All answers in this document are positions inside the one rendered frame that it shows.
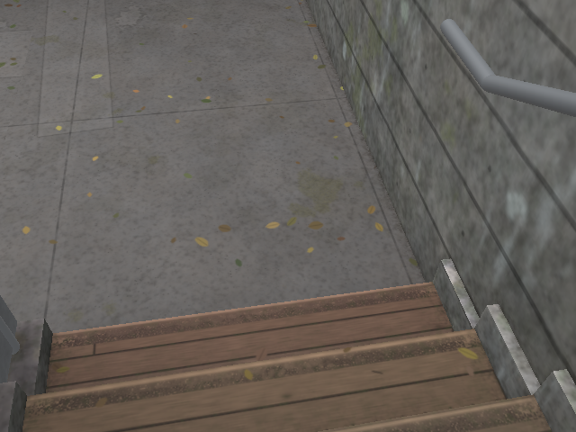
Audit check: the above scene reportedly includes stairs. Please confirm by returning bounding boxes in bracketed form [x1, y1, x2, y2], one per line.
[22, 282, 552, 432]

